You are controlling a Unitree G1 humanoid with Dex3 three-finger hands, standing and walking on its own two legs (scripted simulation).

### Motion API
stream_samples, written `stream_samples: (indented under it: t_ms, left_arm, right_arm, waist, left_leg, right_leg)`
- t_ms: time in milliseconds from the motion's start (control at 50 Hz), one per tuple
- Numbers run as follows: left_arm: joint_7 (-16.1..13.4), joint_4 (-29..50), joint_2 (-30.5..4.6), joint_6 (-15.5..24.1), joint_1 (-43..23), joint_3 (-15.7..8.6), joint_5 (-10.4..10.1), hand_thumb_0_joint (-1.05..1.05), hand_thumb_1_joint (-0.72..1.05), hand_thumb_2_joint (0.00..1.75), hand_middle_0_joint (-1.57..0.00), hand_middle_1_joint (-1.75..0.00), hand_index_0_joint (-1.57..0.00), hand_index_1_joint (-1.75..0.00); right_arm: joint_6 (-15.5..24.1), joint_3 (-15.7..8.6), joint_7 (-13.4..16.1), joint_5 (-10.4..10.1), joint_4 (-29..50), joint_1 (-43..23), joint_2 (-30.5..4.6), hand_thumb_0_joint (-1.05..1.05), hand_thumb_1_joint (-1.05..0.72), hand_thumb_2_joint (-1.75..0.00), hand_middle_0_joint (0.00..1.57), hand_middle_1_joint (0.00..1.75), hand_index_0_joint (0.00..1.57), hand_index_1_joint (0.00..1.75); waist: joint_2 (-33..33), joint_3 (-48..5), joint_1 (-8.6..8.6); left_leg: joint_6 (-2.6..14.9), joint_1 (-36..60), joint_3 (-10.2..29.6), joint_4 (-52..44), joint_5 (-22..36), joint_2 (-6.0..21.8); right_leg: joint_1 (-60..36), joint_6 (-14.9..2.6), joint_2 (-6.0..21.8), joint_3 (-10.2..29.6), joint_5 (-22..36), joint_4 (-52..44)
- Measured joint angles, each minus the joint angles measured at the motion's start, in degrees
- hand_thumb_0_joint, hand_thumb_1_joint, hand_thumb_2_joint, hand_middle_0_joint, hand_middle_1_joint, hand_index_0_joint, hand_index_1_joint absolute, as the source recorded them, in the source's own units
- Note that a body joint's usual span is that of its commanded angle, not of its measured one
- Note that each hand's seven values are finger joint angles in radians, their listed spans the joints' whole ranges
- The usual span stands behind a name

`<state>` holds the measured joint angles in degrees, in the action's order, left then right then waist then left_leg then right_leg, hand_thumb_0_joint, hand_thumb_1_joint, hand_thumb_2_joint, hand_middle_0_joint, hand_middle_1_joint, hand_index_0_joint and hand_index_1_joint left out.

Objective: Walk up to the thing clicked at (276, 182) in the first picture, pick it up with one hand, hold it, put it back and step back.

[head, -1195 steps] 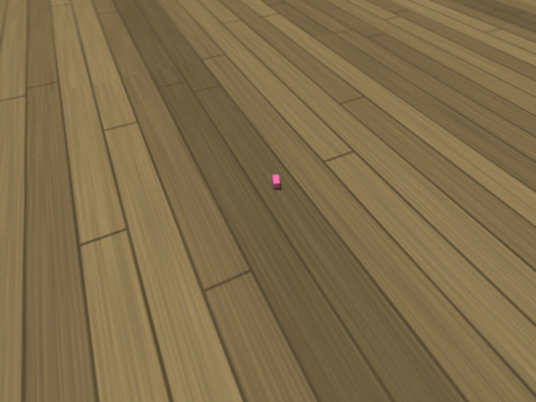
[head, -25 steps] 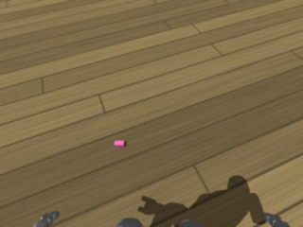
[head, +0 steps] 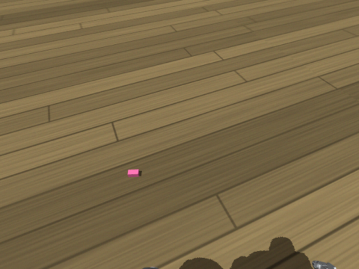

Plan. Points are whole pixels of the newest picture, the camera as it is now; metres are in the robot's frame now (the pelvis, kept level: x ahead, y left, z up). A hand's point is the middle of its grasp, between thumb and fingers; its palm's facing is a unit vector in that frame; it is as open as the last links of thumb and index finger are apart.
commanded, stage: walk up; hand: left
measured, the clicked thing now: (133, 173) +0.79 +0.35 -0.74
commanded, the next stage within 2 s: stand in 1.02 s
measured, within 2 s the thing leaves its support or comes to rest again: neither
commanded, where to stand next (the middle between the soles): +0.44 +0.07 m, yaw +6 degrees
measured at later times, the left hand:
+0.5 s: hand out of the picture +0.07 +0.28 -0.13, palm faces +0.06 -0.92 -0.39, open 7.4 cm
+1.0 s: hand out of the picture +0.10 +0.29 -0.13, palm faces +0.11 -0.93 -0.34, open 7.4 cm
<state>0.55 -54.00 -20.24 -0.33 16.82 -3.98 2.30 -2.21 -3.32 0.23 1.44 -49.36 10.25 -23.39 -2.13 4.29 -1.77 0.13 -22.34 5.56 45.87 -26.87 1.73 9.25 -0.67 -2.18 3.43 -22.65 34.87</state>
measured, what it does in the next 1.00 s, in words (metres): steps on the spot: left foot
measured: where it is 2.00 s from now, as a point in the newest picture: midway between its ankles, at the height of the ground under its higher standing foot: outside the picture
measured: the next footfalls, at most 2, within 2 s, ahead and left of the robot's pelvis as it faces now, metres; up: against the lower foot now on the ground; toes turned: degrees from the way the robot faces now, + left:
left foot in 0.20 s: +0.05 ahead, +0.14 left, +0.00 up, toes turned +1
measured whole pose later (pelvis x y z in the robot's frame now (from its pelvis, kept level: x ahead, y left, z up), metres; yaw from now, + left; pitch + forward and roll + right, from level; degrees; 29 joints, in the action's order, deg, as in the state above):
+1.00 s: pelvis +0.01 +0.02 +0.02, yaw +4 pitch -3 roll +0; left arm -0.1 -61.1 -20.9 1.1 4.8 -2.1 0.1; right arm 0.3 -1.2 -0.5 0.8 -60.5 5.4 -19.0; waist 0.8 3.5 -0.9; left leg 0.5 -9.4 3.0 25.9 -13.5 -1.3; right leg 6.4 1.2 1.7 -1.6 -15.0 24.3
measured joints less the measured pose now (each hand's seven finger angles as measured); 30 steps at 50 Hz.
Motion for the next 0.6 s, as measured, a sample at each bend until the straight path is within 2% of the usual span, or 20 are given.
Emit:
stream_samples:
  t_ms: [20,60,100,180,220,260,320,360,400,440,460,500,540,560,600]
  left_arm:
    - [-0.02,-0.27,0.32,0.18,0.55,0.12,0.01,0.01,0.90,0.90,-0.21,-0.30,-0.20,-0.30]
    - [-0.14,-0.69,0.96,0.66,0.87,0.33,-0.16,0.01,0.90,0.90,-0.21,-0.30,-0.21,-0.30]
    - [-0.18,-0.50,1.07,1.31,0.51,0.35,-0.34,0.01,0.90,0.90,-0.21,-0.30,-0.21,-0.30]
    - [-0.22,0.71,0.01,1.90,-1.11,0.37,-0.63,0.01,0.90,0.90,-0.21,-0.30,-0.21,-0.30]
    - [-0.41,0.94,-1.07,1.57,-2.41,0.32,-1.03,0.01,0.90,0.90,-0.21,-0.30,-0.21,-0.30]
    - [-0.74,0.85,-1.87,1.09,-3.23,0.26,-1.70,0.01,0.90,0.90,-0.21,-0.30,-0.21,-0.30]
    - [-0.87,0.16,-2.36,0.39,-4.49,0.42,-2.15,0.01,0.90,0.90,-0.21,-0.30,-0.20,-0.30]
    - [-0.70,0.16,-2.72,0.58,-4.96,0.41,-2.21,0.01,0.90,0.90,-0.20,-0.30,-0.20,-0.30]
    - [-0.58,0.19,-2.81,1.25,-5.36,0.46,-2.27,0.01,0.90,0.90,-0.20,-0.30,-0.20,-0.30]
    - [-0.75,-0.26,-2.36,2.02,-6.05,0.44,-2.05,0.01,0.90,0.90,-0.20,-0.30,-0.20,-0.30]
    - [-0.91,-0.67,-1.69,2.31,-6.41,0.49,-1.78,0.01,0.90,0.90,-0.20,-0.30,-0.20,-0.30]
    - [-0.95,-1.14,-0.63,2.62,-6.26,1.01,-1.28,0.01,0.90,0.90,-0.20,-0.30,-0.20,-0.30]
    - [-0.70,-1.65,-0.06,2.25,-6.11,1.46,-0.92,0.01,0.90,0.90,-0.20,-0.30,-0.20,-0.30]
    - [-0.65,-1.96,0.25,2.01,-6.21,1.61,-0.92,0.01,0.90,0.90,-0.21,-0.30,-0.20,-0.30]
    - [-0.62,-2.61,0.74,1.81,-6.94,1.79,-1.15,0.01,0.90,0.90,-0.21,-0.30,-0.21,-0.30]
  right_arm:
    - [-0.04,0.04,-0.18,-0.32,-0.79,0.55,-0.10,0.00,-0.90,-0.89,0.20,0.30,0.20,0.30]
    - [0.21,-0.03,-0.44,-0.74,-1.97,1.56,-0.46,0.00,-0.90,-0.89,0.20,0.30,0.20,0.30]
    - [0.40,-0.02,-0.58,-0.71,-2.89,2.51,-0.47,0.00,-0.90,-0.89,0.20,0.30,0.20,0.30]
    - [0.78,0.13,-1.28,-0.31,-4.57,3.59,0.40,0.01,-0.90,-0.90,0.20,0.30,0.20,0.30]
    - [1.28,0.10,-1.41,-0.20,-5.46,3.15,1.65,0.01,-0.90,-0.90,0.20,0.30,0.20,0.30]
    - [2.06,0.30,-1.46,0.03,-5.59,2.65,3.04,0.01,-0.90,-0.89,0.20,0.30,0.20,0.30]
    - [2.84,0.66,-1.79,0.27,-5.09,2.67,4.10,0.01,-0.90,-0.89,0.20,0.30,0.20,0.30]
    - [2.88,0.97,-1.81,0.44,-4.86,2.57,4.51,0.01,-0.90,-0.89,0.20,0.30,0.20,0.30]
    - [2.88,1.18,-1.75,0.29,-4.76,2.19,4.46,0.01,-0.90,-0.89,0.20,0.30,0.20,0.30]
    - [2.47,1.27,-1.58,-0.28,-4.95,1.47,3.93,0.01,-0.90,-0.89,0.20,0.30,0.20,0.30]
    - [2.13,1.23,-1.41,-0.70,-5.20,1.13,3.47,0.01,-0.90,-0.89,0.20,0.30,0.20,0.30]
    - [1.41,1.11,-1.06,-1.19,-5.69,0.89,2.87,0.01,-0.90,-0.89,0.20,0.30,0.20,0.30]
    - [1.34,0.97,-0.96,-1.18,-6.09,0.89,2.54,0.01,-0.90,-0.89,0.20,0.30,0.20,0.30]
    - [1.57,0.96,-0.98,-1.17,-6.29,1.03,2.28,0.01,-0.90,-0.89,0.20,0.30,0.20,0.30]
    - [2.11,0.90,-0.99,-0.97,-7.08,1.07,1.95,0.00,-0.90,-0.89,0.20,0.30,0.20,0.30]
  waist:
    - [0.17,-0.62,-0.44]
    - [-0.42,-1.26,-0.03]
    - [-0.85,-1.35,0.31]
    - [-0.71,-0.74,0.67]
    - [1.17,0.48,0.70]
    - [3.16,1.21,0.43]
    - [2.98,0.80,1.33]
    - [3.24,0.51,1.46]
    - [3.28,0.51,1.66]
    - [2.62,0.96,1.69]
    - [1.48,1.11,1.84]
    - [0.37,0.08,1.72]
    - [0.68,-0.96,1.38]
    - [0.64,-1.40,1.57]
    - [0.61,-1.60,1.79]
  left_leg:
    - [-0.16,0.20,-0.01,1.17,-0.53,-1.12]
    - [-0.28,0.62,0.26,1.83,0.62,-2.29]
    - [-0.40,1.47,-0.09,0.45,1.47,-2.53]
    - [-0.26,5.50,-2.38,-8.13,2.74,-2.03]
    - [-0.13,7.59,-3.34,-13.09,11.26,-3.22]
    - [0.00,8.54,-4.62,-14.59,12.89,-4.12]
    - [0.77,8.37,-4.05,-14.68,12.26,-3.07]
    - [0.54,8.74,-4.13,-15.62,12.62,-2.47]
    - [-0.16,8.74,-4.11,-15.58,12.61,-2.04]
    - [-0.88,8.40,-3.79,-13.73,11.62,-1.42]
    - [-1.10,8.17,-3.10,-12.47,10.93,-0.70]
    - [-0.54,7.37,-1.57,-10.05,7.26,-1.06]
    - [-0.08,7.69,-2.31,-9.17,2.97,-2.01]
    - [0.20,8.37,-2.48,-10.68,3.85,-2.18]
    - [0.04,9.41,-2.63,-13.53,11.65,-2.41]
  right_leg:
    - [-0.06,-0.06,0.57,0.57,0.22,-0.27]
    - [-0.62,0.32,1.36,0.20,1.08,-1.70]
    - [-0.72,0.58,1.90,-0.58,1.52,-2.42]
    - [-0.07,1.15,2.82,-2.23,1.08,-1.71]
    - [0.42,1.72,4.32,-2.04,0.14,0.09]
    - [1.95,1.08,5.15,-0.76,0.22,3.29]
    - [4.81,-0.29,3.06,-1.27,-7.48,9.30]
    - [5.60,-0.73,2.75,-1.94,-8.67,8.76]
    - [4.69,-0.66,2.90,-2.85,-4.48,3.09]
    - [2.67,-0.18,2.55,-3.57,5.73,-3.22]
    - [2.00,0.04,1.82,-4.24,7.00,-3.84]
    - [1.70,0.07,1.39,-4.76,6.11,-3.85]
    - [1.81,0.01,2.20,-4.35,4.90,-3.03]
    - [1.74,0.21,2.58,-4.52,4.47,-2.78]
    - [1.37,0.84,3.20,-4.88,3.91,-2.52]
